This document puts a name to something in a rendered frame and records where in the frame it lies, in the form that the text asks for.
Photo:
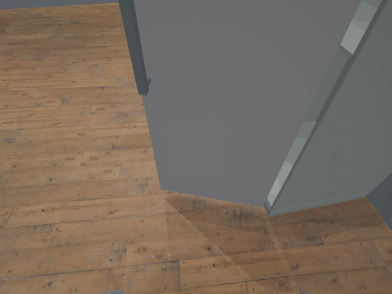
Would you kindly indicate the handle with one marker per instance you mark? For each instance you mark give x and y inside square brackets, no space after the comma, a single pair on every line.
[129,19]

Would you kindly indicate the fridge door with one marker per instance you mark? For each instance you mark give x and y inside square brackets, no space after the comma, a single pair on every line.
[231,84]

